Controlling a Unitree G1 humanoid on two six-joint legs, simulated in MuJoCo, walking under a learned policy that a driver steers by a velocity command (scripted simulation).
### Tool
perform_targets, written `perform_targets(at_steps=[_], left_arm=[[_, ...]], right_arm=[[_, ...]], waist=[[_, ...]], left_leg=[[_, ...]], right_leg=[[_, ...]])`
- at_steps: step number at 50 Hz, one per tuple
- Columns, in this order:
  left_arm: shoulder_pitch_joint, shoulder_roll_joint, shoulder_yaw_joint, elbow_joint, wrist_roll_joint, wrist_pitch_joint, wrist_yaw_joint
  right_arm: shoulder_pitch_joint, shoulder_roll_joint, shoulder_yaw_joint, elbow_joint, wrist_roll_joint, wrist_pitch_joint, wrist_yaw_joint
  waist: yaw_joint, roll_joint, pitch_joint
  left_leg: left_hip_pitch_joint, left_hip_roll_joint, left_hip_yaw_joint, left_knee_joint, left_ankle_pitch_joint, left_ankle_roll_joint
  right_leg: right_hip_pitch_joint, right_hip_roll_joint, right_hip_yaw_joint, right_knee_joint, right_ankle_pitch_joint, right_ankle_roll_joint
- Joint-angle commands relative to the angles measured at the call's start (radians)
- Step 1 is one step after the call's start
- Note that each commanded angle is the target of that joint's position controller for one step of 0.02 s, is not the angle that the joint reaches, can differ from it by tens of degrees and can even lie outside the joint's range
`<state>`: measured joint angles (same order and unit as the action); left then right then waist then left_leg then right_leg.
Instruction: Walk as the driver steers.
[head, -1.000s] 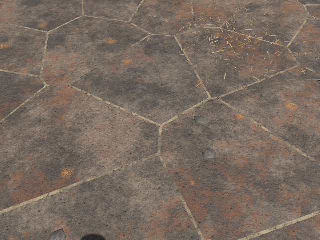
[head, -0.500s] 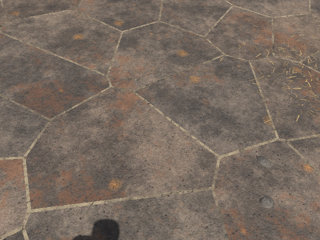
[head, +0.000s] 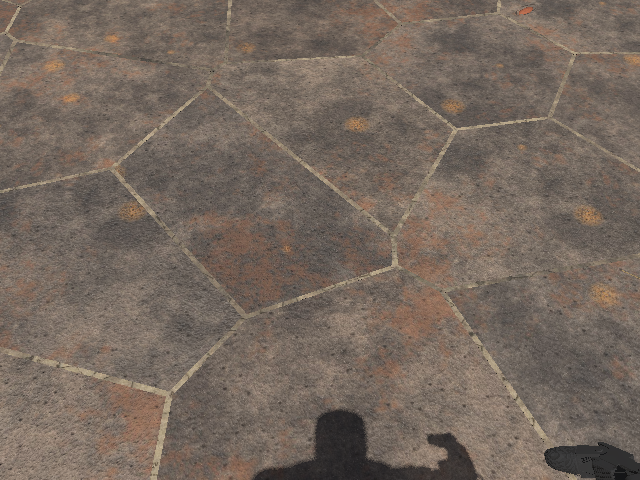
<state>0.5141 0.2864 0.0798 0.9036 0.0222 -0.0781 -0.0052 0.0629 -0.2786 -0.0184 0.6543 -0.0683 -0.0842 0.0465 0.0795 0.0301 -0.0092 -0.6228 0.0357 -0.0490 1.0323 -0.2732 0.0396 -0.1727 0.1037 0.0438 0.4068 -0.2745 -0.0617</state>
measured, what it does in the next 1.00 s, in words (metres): walks ahead, turning right: left foot, then right foot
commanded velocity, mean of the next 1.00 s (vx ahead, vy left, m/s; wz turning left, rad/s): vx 1.00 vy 0.00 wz -0.57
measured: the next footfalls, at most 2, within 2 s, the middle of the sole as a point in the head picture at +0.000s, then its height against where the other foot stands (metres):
left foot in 0.16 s outside the picture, level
right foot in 0.60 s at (428, 407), level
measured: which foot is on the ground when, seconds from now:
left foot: up 0.00-0.14, down 0.16-0.58, up 0.60-1.00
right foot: down 0.00-0.16, up 0.18-0.58, down 0.60-1.00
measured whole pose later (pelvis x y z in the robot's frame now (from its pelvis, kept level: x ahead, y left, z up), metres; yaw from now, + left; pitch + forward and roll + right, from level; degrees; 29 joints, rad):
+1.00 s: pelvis +0.84 -0.24 -0.02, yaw -34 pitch +2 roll +0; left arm 0.44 0.31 0.03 0.86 0.02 -0.12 0.00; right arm 0.06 -0.27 0.02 0.68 -0.01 -0.06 0.05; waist 0.07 0.01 0.05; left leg -0.69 0.03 0.10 0.56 0.11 0.12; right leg 0.30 0.14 0.01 0.08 -0.36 -0.13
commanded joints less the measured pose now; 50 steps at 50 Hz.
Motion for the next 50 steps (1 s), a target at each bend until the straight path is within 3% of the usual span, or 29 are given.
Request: perform_targets(at_steps=[1,3,5,7,8,9,10,11,12,13,17,21,23,25,27,28,29,30,31,32,33,34,37,40,42,44,46,48,50], left_arm=[[-0.166,0.122,0.02,-0.124,-0.003,-0.03,-0.001],[-0.136,0.165,0.032,-0.127,-0.017,-0.034,-0.015],[-0.09,0.172,0.033,-0.113,-0.027,-0.03,-0.022],[-0.055,0.195,0.038,-0.095,-0.03,-0.025,-0.024],[-0.081,0.17,0.032,-0.109,-0.037,-0.032,-0.026],[-0.067,0.018,-0.003,-0.147,-0.046,-0.035,-0.018],[-0.033,0.037,-0.008,-0.186,-0.065,-0.023,-0.012],[-0.114,0.07,-0.004,-0.172,-0.038,-0.002,-0.009],[-0.175,0.067,-0.003,-0.174,-0.019,0.008,-0.021],[-0.197,0.054,-0.004,-0.172,-0.013,0.018,-0.032],[-0.311,0.001,-0.017,-0.232,0.011,0.067,-0.062],[-0.445,0.013,-0.035,-0.304,0.006,0.067,-0.086],[-0.524,0.016,-0.049,-0.333,0.007,0.067,-0.1],[-0.527,0.039,-0.049,-0.326,0.005,0.064,-0.1],[-0.359,0.098,-0.03,-0.284,0.002,0.061,-0.087],[-0.169,0.137,-0.01,-0.232,0.003,0.058,-0.075],[0.037,0.186,0.02,-0.159,0.003,0.057,-0.053],[-0.024,0.247,0.053,-0.153,-0.028,0.074,-0.026],[-0.133,0.375,0.064,-0.215,0.011,0.088,-0.023],[-0.087,0.343,0.071,-0.24,0.004,0.093,-0.01],[-0.106,0.284,0.059,-0.211,-0.002,0.084,0.002],[-0.129,0.24,0.047,-0.193,-0.006,0.068,0.006],[-0.206,0.139,0.002,-0.192,-0.008,0.015,0.011],[-0.155,0.133,-0.003,-0.152,-0.014,-0.026,-0.009],[-0.12,0.121,-0.006,-0.137,-0.026,-0.043,-0.023],[-0.073,0.13,-0.01,-0.113,-0.033,-0.058,-0.022],[-0.054,0.15,-0.012,-0.092,-0.018,-0.062,-0.014],[-0.038,0.161,-0.015,-0.07,-0.003,-0.056,0.007],[-0.066,0.201,-0.007,-0.073,0.028,-0.033,0.037]], right_arm=[[-0.058,-0.018,0.027,-0.108,0.02,-0.01,0.022],[-0.068,-0.042,0.022,-0.101,0.036,-0.011,0.021],[-0.059,-0.075,0.008,-0.092,0.032,-0.014,0.003],[0.122,-0.124,-0.022,-0.032,0.015,-0.022,-0.028],[0.288,-0.185,-0.046,-0.015,-0.001,-0.027,-0.051],[0.431,-0.265,-0.066,-0.004,-0.026,-0.024,-0.07],[0.389,-0.279,-0.078,-0.001,-0.009,-0.012,-0.068],[0.283,-0.178,-0.06,-0.013,0.003,-0.008,-0.065],[0.246,-0.114,-0.047,-0.007,0.016,-0.013,-0.057],[0.23,-0.088,-0.04,0.007,0.012,-0.017,-0.052],[0.285,-0.034,-0.029,0.093,0.05,-0.048,-0.041],[0.257,-0.048,-0.031,0.132,0.047,-0.061,-0.046],[0.269,-0.087,-0.036,0.149,0.045,-0.06,-0.052],[0.317,-0.144,-0.046,0.157,0.044,-0.052,-0.06],[0.313,-0.224,-0.066,0.148,0.035,-0.024,-0.076],[0.269,-0.252,-0.074,0.131,0.031,-0.006,-0.081],[0.244,-0.251,-0.076,0.115,0.022,0.006,-0.078],[0.234,-0.161,-0.06,0.112,0.016,0.004,-0.058],[0.343,-0.098,-0.031,-0.012,0.035,-0.016,-0.048],[0.241,-0.156,-0.029,-0.038,0.032,-0.043,-0.048],[0.2,-0.16,-0.024,-0.039,0.033,-0.056,-0.049],[0.172,-0.15,-0.018,-0.04,0.023,-0.052,-0.052],[0.258,-0.105,-0.002,0.008,-0.012,0.016,-0.043],[0.089,-0.048,0.018,-0.051,0.017,0.03,-0.022],[0.003,-0.031,0.025,-0.064,0.04,0.024,-0.009],[-0.054,-0.022,0.026,-0.065,0.059,0.019,0.002],[-0.063,-0.031,0.022,-0.059,0.069,0.017,0.005],[-0.074,-0.071,0.008,-0.049,0.059,0.011,0.003],[0.054,-0.124,-0.013,-0.005,0.056,0.016,0.003]], waist=[[-0.102,-0.092,0.102],[-0.091,-0.088,0.082],[-0.089,-0.058,0.058],[-0.17,-0.002,-0.073],[-0.258,0.016,-0.173],[-0.264,0.186,-0.299],[-0.208,0.295,-0.34],[-0.179,0.146,-0.165],[-0.171,0.061,-0.073],[-0.144,0.043,-0.028],[-0.092,0.069,0.06],[-0.055,0.044,0.094],[-0.058,0.011,0.146],[-0.05,0.015,0.11],[0.059,0.066,-0.007],[0.152,0.08,-0.099],[0.226,0.037,-0.192],[0.155,-0.176,-0.136],[-0.011,-0.328,-0.265],[0.071,-0.142,-0.32],[0.026,-0.039,-0.133],[-0.03,0.044,-0.034],[-0.142,0.08,0.041],[-0.095,0.013,0.119],[-0.048,0.002,0.127],[-0.011,-0.012,0.123],[-0.011,-0.05,0.131],[-0.022,-0.069,0.102],[-0.105,-0.131,-0.006]], left_leg=[[0.19,0.019,0.018,-0.287,0.121,-0.044],[0.366,-0.021,0.056,-0.343,0.222,-0.049],[0.413,-0.034,0.053,-0.439,0.225,-0.043],[0.649,-0.07,0.073,-0.497,0.129,-0.02],[0.862,0.072,-0.061,-0.502,-0.013,0.012],[1.045,0.378,-0.44,-0.603,-0.388,0.048],[0.987,0.46,-0.817,-0.784,-0.583,0.12],[0.86,0.402,-0.677,-0.786,-0.568,0.113],[0.753,0.353,-0.494,-0.773,-0.372,0.102],[0.674,0.309,-0.366,-0.789,-0.201,0.083],[0.598,0.248,-0.065,-0.836,0.196,0.046],[0.545,0.172,0.191,-0.894,0.429,0.01],[0.517,0.162,0.279,-0.926,0.55,-0.001],[0.577,0.161,0.32,-0.836,0.976,-0.016],[0.643,0.201,0.314,-0.568,1.305,-0.021],[0.6,0.223,0.294,-0.33,1.351,-0.007],[0.448,0.202,0.277,-0.003,1.15,-0.004],[0.158,-0.005,0.265,0.405,0.088,-0.032],[-0.213,-0.084,0.113,0.703,-0.241,-0.074],[-0.296,-0.046,-0.038,0.677,-0.143,-0.063],[-0.303,0.008,-0.048,0.55,-0.089,-0.056],[-0.229,0.051,-0.044,0.424,-0.073,-0.061],[-0.012,0.123,-0.014,0.225,-0.096,-0.081],[-0.008,0.144,0.059,-0.039,0.134,-0.063],[0.042,0.118,0.104,-0.232,0.356,-0.019],[0.089,0.079,0.142,-0.354,0.502,0.024],[0.064,0.044,0.144,-0.425,0.512,0.059],[0.083,-0.037,0.18,-0.463,0.439,0.088],[0.195,-0.125,0.201,-0.457,0.302,0.111]], right_leg=[[-0.289,-0.204,0.289,-0.31,0.005,-0.17],[-0.322,-0.221,0.288,-0.326,0.124,-0.156],[-0.205,-0.229,0.282,-0.227,0.261,-0.126],[-0.158,-0.151,0.207,0.13,0.516,-0.088],[-0.305,-0.099,0.167,0.419,0.405,-0.06],[-0.501,-0.043,0.092,0.753,-0.184,-0.051],[-0.628,-0.051,0.046,0.932,-0.163,-0.059],[-0.692,-0.123,0.035,0.979,-0.066,-0.062],[-0.689,-0.154,0.026,0.941,-0.015,-0.057],[-0.657,-0.176,0.027,0.909,0.003,-0.045],[-0.7,-0.22,0.008,0.869,0.051,-0.028],[-0.628,-0.196,-0.075,0.659,0.245,-0.041],[-0.519,-0.172,-0.156,0.471,0.299,-0.073],[-0.369,-0.086,-0.246,0.38,0.289,-0.108],[-0.175,-0.02,-0.252,0.362,0.202,-0.141],[0.022,0.001,-0.218,0.354,0.153,-0.169],[0.301,0.011,-0.144,0.292,0.101,-0.197],[0.437,-0.08,0.035,0.237,0.021,-0.218],[0.66,-0.329,0.622,0.082,0.045,-0.415],[0.656,-0.369,0.779,-0.096,-0.132,-0.44],[0.473,-0.357,0.738,-0.165,-0.142,-0.388],[0.29,-0.315,0.649,-0.172,-0.056,-0.347],[-0.058,-0.217,0.389,-0.193,0.118,-0.286],[-0.142,-0.147,0.203,-0.272,0.302,-0.226],[-0.111,-0.107,0.095,-0.291,0.453,-0.144],[-0.029,-0.142,0.055,-0.359,0.547,-0.102],[0.115,-0.184,-0.007,-0.358,0.724,-0.065],[0.265,-0.21,-0.064,-0.291,1.05,-0.03],[0.375,-0.252,-0.091,-0.086,1.387,0.004]])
